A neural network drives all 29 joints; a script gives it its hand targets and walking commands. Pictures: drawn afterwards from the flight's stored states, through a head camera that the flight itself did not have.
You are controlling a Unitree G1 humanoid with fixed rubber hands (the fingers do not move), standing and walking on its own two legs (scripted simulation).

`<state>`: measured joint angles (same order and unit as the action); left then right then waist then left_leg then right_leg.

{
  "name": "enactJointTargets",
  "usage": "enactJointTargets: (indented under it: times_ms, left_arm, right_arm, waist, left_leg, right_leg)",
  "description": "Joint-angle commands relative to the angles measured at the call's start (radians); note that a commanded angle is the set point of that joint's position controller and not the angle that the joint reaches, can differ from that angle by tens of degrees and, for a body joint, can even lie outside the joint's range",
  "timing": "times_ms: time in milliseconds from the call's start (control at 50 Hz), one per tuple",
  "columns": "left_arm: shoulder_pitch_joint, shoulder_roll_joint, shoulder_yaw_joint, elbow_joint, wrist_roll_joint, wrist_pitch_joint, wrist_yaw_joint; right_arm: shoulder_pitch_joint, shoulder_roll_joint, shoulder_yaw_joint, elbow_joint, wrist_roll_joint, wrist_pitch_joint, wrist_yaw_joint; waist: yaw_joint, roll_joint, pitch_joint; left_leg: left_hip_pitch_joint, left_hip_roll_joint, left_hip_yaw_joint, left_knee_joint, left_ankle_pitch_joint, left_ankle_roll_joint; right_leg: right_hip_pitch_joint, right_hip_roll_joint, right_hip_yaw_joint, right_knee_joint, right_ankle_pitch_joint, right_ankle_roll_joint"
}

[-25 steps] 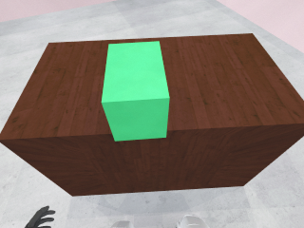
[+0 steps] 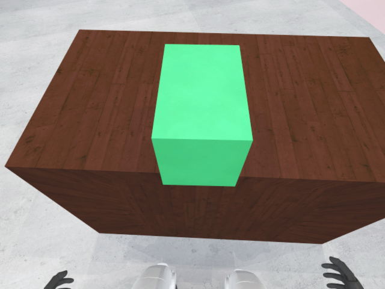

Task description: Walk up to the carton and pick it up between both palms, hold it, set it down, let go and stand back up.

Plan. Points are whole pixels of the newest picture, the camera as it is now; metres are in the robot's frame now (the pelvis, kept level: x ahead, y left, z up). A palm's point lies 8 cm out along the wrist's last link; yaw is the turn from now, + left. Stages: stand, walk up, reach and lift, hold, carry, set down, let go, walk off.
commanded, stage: walk up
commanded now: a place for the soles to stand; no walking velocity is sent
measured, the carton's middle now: (200, 116) +0.46 +0.00 +0.05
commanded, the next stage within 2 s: none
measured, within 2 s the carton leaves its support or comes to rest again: neither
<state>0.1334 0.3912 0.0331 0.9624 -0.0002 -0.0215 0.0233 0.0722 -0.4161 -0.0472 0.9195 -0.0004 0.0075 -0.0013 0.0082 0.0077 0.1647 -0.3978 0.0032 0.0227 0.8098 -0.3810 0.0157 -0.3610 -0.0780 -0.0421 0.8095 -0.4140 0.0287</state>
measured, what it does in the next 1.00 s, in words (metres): stands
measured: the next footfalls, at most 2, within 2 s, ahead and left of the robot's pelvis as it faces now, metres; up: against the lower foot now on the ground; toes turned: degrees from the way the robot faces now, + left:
none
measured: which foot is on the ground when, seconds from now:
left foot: down 0.00-1.00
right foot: down 0.00-1.00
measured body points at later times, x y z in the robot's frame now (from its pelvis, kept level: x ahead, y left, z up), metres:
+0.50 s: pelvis -0.04 +0.02 +0.00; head +0.00 +0.02 +0.45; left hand +0.05 +0.34 -0.12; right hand +0.06 -0.30 -0.12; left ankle -0.01 +0.14 -0.71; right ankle +0.00 -0.13 -0.70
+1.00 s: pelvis -0.03 +0.01 +0.04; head -0.02 +0.00 +0.49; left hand +0.06 +0.31 -0.09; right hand +0.08 -0.29 -0.09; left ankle -0.01 +0.14 -0.70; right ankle +0.00 -0.13 -0.70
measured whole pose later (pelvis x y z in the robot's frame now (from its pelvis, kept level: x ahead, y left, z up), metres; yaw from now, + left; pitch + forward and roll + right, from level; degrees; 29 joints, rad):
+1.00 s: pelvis -0.03 +0.01 +0.04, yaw +0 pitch -3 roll +0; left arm 0.05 0.35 0.02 1.14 0.00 -0.02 -0.02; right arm 0.03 -0.36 0.00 1.14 0.00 -0.02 0.01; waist 0.01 0.01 0.06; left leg -0.17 0.02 0.00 0.40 -0.19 -0.02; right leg -0.19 -0.04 0.01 0.41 -0.18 0.03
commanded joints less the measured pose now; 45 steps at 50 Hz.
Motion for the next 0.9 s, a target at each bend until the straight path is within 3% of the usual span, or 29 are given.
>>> enactJointTargets:
  times_ms: [0, 20, 40, 60, 100, 120, 140, 160, 180, 200, 220, 260, 300, 320, 340, 360, 380, 400, 440, 480, 500, 520, 560, 600, 660, 680, 760, 780, 880]
  left_arm:
    - [-0.033, 0.222, 0.052, -0.080, -0.019, 0.000, 0.025]
    - [-0.013, 0.218, 0.054, -0.077, -0.018, 0.002, 0.029]
    - [-0.005, 0.201, 0.053, -0.067, -0.015, 0.002, 0.030]
    - [-0.013, 0.198, 0.059, -0.072, -0.014, 0.003, 0.030]
    - [0.027, 0.191, 0.070, -0.054, -0.009, -0.001, 0.022]
    - [0.102, 0.204, 0.091, -0.033, -0.008, -0.001, 0.021]
    - [0.172, 0.209, 0.091, -0.013, 0.002, -0.013, 0.025]
    - [0.159, 0.270, 0.091, -0.023, 0.020, -0.027, 0.034]
    - [0.134, 0.341, 0.107, -0.044, 0.037, -0.038, 0.038]
    - [0.058, 0.387, 0.127, -0.064, 0.031, -0.036, 0.032]
    - [-0.012, 0.353, 0.103, -0.089, 0.038, -0.038, 0.019]
    - [-0.102, 0.276, 0.082, -0.107, 0.029, -0.034, 0.022]
    - [-0.081, 0.300, 0.077, -0.091, 0.031, -0.022, 0.020]
    - [-0.122, 0.281, 0.064, -0.110, 0.029, -0.016, 0.016]
    - [-0.081, 0.234, 0.055, -0.087, 0.020, 0.002, 0.010]
    - [-0.022, 0.166, 0.038, -0.097, 0.010, 0.005, 0.003]
    - [-0.026, 0.209, 0.044, -0.067, -0.006, 0.006, 0.013]
    - [-0.058, 0.241, 0.057, -0.047, 0.003, 0.008, 0.013]
    - [-0.026, 0.201, 0.060, -0.023, -0.006, 0.012, -0.001]
    - [0.092, 0.204, 0.064, 0.038, 0.002, -0.001, -0.002]
    - [0.038, 0.223, 0.063, 0.028, 0.009, -0.011, -0.003]
    - [-0.030, 0.257, 0.074, 0.020, 0.014, -0.014, -0.006]
    - [-0.118, 0.252, 0.062, 0.007, 0.017, -0.009, -0.014]
    - [-0.100, 0.227, 0.046, 0.041, 0.013, 0.000, -0.020]
    - [-0.120, 0.220, 0.050, 0.066, 0.022, -0.015, -0.028]
    - [-0.096, 0.196, 0.037, 0.068, 0.015, -0.013, -0.030]
    - [-0.094, 0.188, 0.032, 0.090, -0.001, -0.025, -0.025]
    - [-0.093, 0.183, 0.018, 0.105, -0.005, -0.020, -0.025]
    - [-0.111, 0.173, 0.024, 0.125, 0.003, -0.011, -0.030]
  right_arm:
    - [0.101, -0.234, -0.080, -0.043, -0.008, -0.015, -0.003]
    - [0.086, -0.266, -0.083, -0.053, -0.008, -0.012, -0.004]
    - [0.029, -0.284, -0.087, -0.063, -0.010, -0.007, -0.010]
    - [0.004, -0.274, -0.078, -0.067, -0.014, 0.003, -0.010]
    - [-0.066, -0.246, -0.064, -0.092, -0.023, 0.007, -0.013]
    - [-0.077, -0.246, -0.061, -0.102, -0.025, 0.008, -0.009]
    - [-0.107, -0.241, -0.067, -0.116, -0.019, 0.011, -0.011]
    - [-0.090, -0.159, -0.047, -0.138, -0.015, 0.014, -0.007]
    - [-0.068, -0.144, -0.037, -0.132, -0.013, 0.012, -0.007]
    - [-0.069, -0.182, -0.042, -0.117, -0.014, 0.018, -0.021]
    - [-0.032, -0.206, -0.061, -0.098, -0.002, 0.012, -0.018]
    - [0.017, -0.197, -0.060, -0.065, 0.009, 0.000, -0.007]
    - [0.059, -0.200, -0.063, -0.025, -0.001, -0.009, 0.003]
    - [0.131, -0.151, -0.064, 0.007, -0.012, -0.019, 0.001]
    - [0.159, -0.154, -0.057, 0.036, -0.023, -0.037, -0.011]
    - [0.097, -0.208, -0.060, -0.004, -0.040, -0.050, -0.020]
    - [-0.022, -0.290, -0.059, -0.021, -0.018, -0.047, -0.017]
    - [-0.014, -0.289, -0.061, -0.006, -0.017, -0.049, -0.018]
    - [-0.037, -0.245, -0.036, -0.005, -0.021, -0.055, -0.020]
    - [-0.147, -0.212, -0.025, -0.009, -0.013, -0.048, -0.014]
    - [-0.117, -0.191, -0.008, -0.003, -0.012, -0.043, -0.012]
    - [-0.038, -0.187, -0.009, 0.036, -0.011, -0.034, -0.009]
    - [-0.017, -0.182, -0.011, 0.082, -0.024, -0.033, -0.008]
    - [-0.054, -0.201, -0.020, 0.100, -0.024, -0.033, -0.005]
    - [-0.022, -0.155, -0.005, 0.129, -0.016, -0.036, 0.003]
    - [-0.059, -0.169, -0.009, 0.117, -0.015, -0.041, 0.003]
    - [-0.077, -0.134, 0.012, 0.148, -0.008, -0.050, -0.001]
    - [-0.081, -0.141, 0.012, 0.141, 0.004, -0.051, -0.003]
    - [-0.077, -0.162, 0.006, 0.159, -0.006, -0.044, -0.002]
  waist:
    - [-0.046, 0.003, -0.331]
    - [-0.039, 0.049, -0.302]
    - [-0.026, 0.190, -0.310]
    - [-0.018, 0.213, -0.229]
    - [0.022, 0.185, -0.166]
    - [0.040, 0.177, -0.204]
    - [0.065, 0.082, -0.243]
    - [0.073, -0.001, -0.247]
    - [0.052, -0.167, -0.253]
    - [0.055, -0.221, -0.266]
    - [0.017, -0.199, -0.261]
    - [-0.036, -0.177, -0.201]
    - [-0.027, -0.186, -0.221]
    - [-0.079, -0.146, -0.224]
    - [-0.073, -0.051, -0.264]
    - [-0.035, 0.115, -0.242]
    - [0.002, 0.164, -0.215]
    - [0.006, 0.061, -0.219]
    - [0.020, 0.090, -0.174]
    - [0.082, 0.147, -0.177]
    - [0.054, 0.028, -0.197]
    - [0.009, 0.002, -0.219]
    - [-0.041, 0.019, -0.141]
    - [-0.015, 0.091, -0.124]
    - [-0.030, -0.024, -0.147]
    - [-0.015, 0.018, -0.180]
    - [0.000, 0.014, -0.186]
    - [0.010, -0.022, -0.173]
    - [0.005, 0.003, -0.160]
  left_leg:
    - [0.263, 0.222, -0.288, -0.205, 0.719, 0.194]
    - [0.256, 0.265, -0.337, -0.233, 0.725, 0.226]
    - [0.211, 0.292, -0.334, -0.216, 0.691, 0.246]
    - [0.050, 0.315, -0.377, -0.287, 0.586, 0.260]
    - [-0.034, 0.243, -0.269, -0.240, 0.483, 0.225]
    - [-0.047, 0.229, -0.281, -0.172, 0.440, 0.189]
    - [-0.027, 0.188, -0.199, -0.068, 0.444, 0.149]
    - [-0.113, 0.118, -0.135, 0.055, 0.394, 0.075]
    - [-0.190, 0.028, -0.055, 0.190, 0.164, 0.016]
    - [-0.157, -0.001, -0.148, 0.297, -0.256, 0.022]
    - [-0.061, 0.024, -0.135, 0.313, -0.269, 0.011]
    - [-0.009, 0.046, -0.083, 0.228, -0.149, 0.005]
    - [0.082, 0.026, -0.027, 0.054, -0.097, 0.000]
    - [0.178, 0.010, 0.002, -0.157, -0.002, 0.009]
    - [0.269, 0.025, -0.039, -0.331, 0.068, 0.000]
    - [0.274, 0.204, -0.359, -0.423, 0.144, 0.068]
    - [0.178, 0.336, -0.501, -0.379, 0.255, 0.201]
    - [0.059, 0.326, -0.511, -0.365, 0.239, 0.227]
    - [0.037, 0.272, -0.389, -0.335, 0.254, 0.186]
    - [-0.046, 0.175, -0.225, -0.287, 0.192, 0.070]
    - [-0.046, 0.140, -0.209, -0.279, 0.078, 0.047]
    - [0.007, 0.098, -0.162, -0.282, -0.069, 0.022]
    - [0.113, 0.092, -0.146, -0.324, -0.116, 0.016]
    - [0.080, 0.121, -0.201, -0.396, -0.192, 0.038]
    - [0.112, 0.110, -0.152, -0.421, -0.090, 0.024]
    - [0.136, 0.124, -0.148, -0.437, -0.060, 0.029]
    - [0.180, 0.133, -0.133, -0.462, 0.235, 0.007]
    - [0.169, 0.131, -0.141, -0.453, 0.267, 0.014]
    - [0.197, 0.121, -0.106, -0.497, 0.237, 0.002]
  right_leg:
    - [-0.006, 0.023, 0.006, 0.112, 0.295, -0.045]
    - [-0.036, 0.059, -0.007, 0.170, 0.167, -0.050]
    - [-0.023, 0.067, 0.014, 0.176, -0.060, -0.062]
    - [-0.003, 0.065, 0.051, 0.226, -0.193, -0.073]
    - [0.022, 0.066, 0.022, 0.112, -0.167, -0.092]
    - [0.082, 0.066, 0.046, 0.015, -0.064, -0.100]
    - [0.161, 0.057, 0.019, -0.116, 0.044, -0.097]
    - [0.189, -0.088, 0.227, -0.238, 0.170, -0.138]
    - [0.205, -0.244, 0.469, -0.322, 0.326, -0.221]
    - [0.121, -0.371, 0.598, -0.348, 0.453, -0.373]
    - [0.040, -0.324, 0.510, -0.323, 0.463, -0.359]
    - [0.001, -0.221, 0.315, -0.268, 0.445, -0.253]
    - [-0.004, -0.167, 0.257, -0.198, 0.415, -0.203]
    - [-0.025, -0.152, 0.209, -0.126, 0.460, -0.179]
    - [-0.026, -0.082, 0.123, -0.016, 0.341, -0.109]
    - [-0.127, -0.014, 0.062, 0.124, 0.183, -0.042]
    - [-0.121, 0.042, 0.035, 0.079, -0.146, -0.033]
    - [-0.006, 0.035, 0.081, 0.079, -0.194, -0.042]
    - [0.034, 0.029, 0.084, 0.040, -0.136, -0.058]
    - [0.203, 0.035, 0.061, -0.178, 0.138, -0.065]
    - [0.193, -0.019, 0.151, -0.259, 0.119, -0.088]
    - [0.135, -0.067, 0.241, -0.330, -0.022, -0.106]
    - [-0.004, -0.069, 0.233, -0.357, -0.105, -0.107]
    - [0.014, -0.018, 0.162, -0.378, -0.119, -0.069]
    - [0.071, -0.039, 0.176, -0.422, -0.062, -0.083]
    - [0.104, -0.031, 0.145, -0.430, -0.002, -0.064]
    - [0.173, -0.041, 0.113, -0.413, 0.269, -0.060]
    - [0.190, -0.046, 0.114, -0.417, 0.286, -0.062]
    - [0.184, -0.050, 0.112, -0.456, 0.251, -0.048]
